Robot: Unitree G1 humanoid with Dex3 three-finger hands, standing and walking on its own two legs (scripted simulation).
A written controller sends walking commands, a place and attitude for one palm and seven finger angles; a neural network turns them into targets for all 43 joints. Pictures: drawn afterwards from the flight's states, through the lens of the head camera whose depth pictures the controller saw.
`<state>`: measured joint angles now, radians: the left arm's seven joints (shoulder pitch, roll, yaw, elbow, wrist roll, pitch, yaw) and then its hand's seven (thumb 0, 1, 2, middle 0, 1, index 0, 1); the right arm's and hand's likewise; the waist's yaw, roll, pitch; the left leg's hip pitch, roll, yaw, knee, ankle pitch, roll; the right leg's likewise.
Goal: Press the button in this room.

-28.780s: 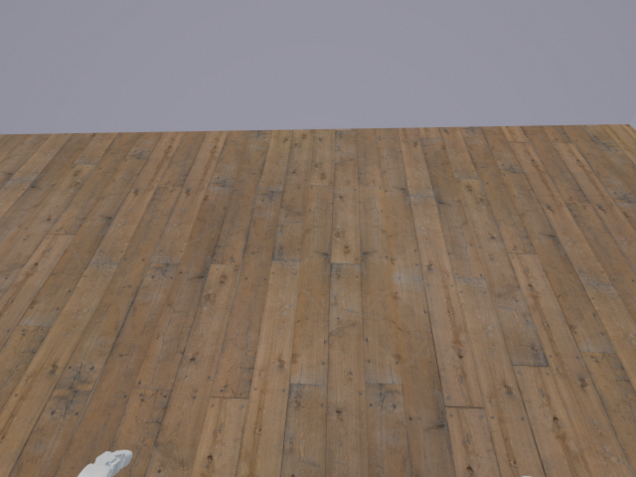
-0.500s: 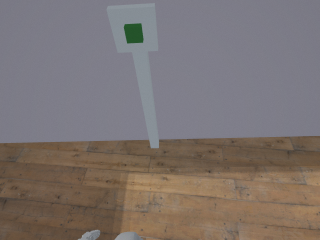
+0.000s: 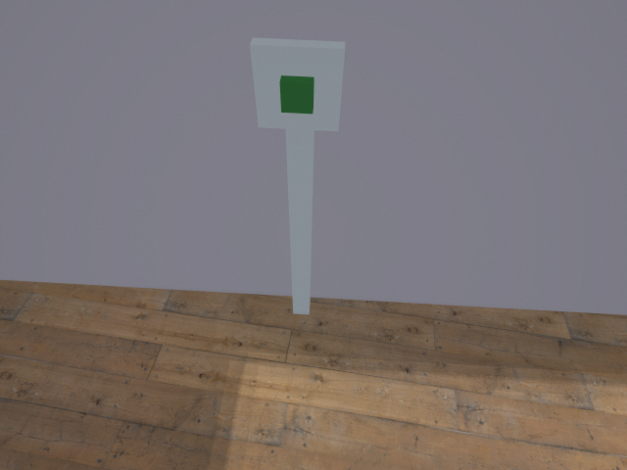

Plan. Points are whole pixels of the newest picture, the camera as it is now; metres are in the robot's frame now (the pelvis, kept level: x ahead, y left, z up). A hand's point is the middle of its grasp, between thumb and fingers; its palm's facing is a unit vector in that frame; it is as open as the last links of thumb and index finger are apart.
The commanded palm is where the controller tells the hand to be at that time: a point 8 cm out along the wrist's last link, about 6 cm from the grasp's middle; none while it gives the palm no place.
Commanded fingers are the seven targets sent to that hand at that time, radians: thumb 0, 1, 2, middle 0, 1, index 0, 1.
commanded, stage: stand and wait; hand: left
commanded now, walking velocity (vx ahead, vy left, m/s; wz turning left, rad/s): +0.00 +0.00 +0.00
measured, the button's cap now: (297, 94) +0.71 +0.10 +0.12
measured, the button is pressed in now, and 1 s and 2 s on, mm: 0 0 0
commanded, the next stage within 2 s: look at it before walking up in 0.78 s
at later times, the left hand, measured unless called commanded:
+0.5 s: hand out of the picture +0.03 +0.18 -0.18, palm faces +0.03 -0.98 -0.19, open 7.3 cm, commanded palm none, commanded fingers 0.00 0.90 0.90 -0.20 -0.30 -0.20 -0.30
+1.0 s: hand out of the picture +0.03 +0.18 -0.18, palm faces +0.04 -0.98 -0.18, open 7.3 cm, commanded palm none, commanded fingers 0.00 0.90 0.90 -0.20 -0.30 -0.20 -0.30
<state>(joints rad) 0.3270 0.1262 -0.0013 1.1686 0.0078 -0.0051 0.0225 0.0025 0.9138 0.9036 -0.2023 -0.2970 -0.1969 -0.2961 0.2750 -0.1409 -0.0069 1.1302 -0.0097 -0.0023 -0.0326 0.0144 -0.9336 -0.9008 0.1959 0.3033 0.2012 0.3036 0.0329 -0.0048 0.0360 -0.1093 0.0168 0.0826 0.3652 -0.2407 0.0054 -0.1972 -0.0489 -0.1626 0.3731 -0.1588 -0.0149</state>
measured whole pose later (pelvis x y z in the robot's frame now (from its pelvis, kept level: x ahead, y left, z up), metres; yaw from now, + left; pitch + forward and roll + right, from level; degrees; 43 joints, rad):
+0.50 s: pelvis +0.04 +0.01 +0.00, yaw -1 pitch +0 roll +0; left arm 0.28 0.14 0.00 1.14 0.01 -0.01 0.05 0.01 0.93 0.90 -0.20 -0.30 -0.20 -0.30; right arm 0.31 -0.10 0.00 1.16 -0.01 -0.03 -0.04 0.01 -0.91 -0.90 0.20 0.30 0.20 0.30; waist 0.01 0.00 0.03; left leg -0.06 0.00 0.10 0.37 -0.31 0.02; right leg -0.18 -0.06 -0.14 0.42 -0.24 0.01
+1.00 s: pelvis +0.05 +0.01 +0.00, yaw +0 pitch -1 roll +0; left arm 0.29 0.13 0.00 1.14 0.01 -0.01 0.04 0.01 0.92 0.90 -0.20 -0.30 -0.20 -0.30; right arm 0.29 -0.11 0.00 1.16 -0.01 -0.02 -0.05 0.01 -0.91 -0.90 0.20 0.30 0.20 0.30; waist 0.01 0.00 0.05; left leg -0.03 0.00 0.09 0.37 -0.32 0.02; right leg -0.15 -0.07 -0.15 0.43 -0.26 0.02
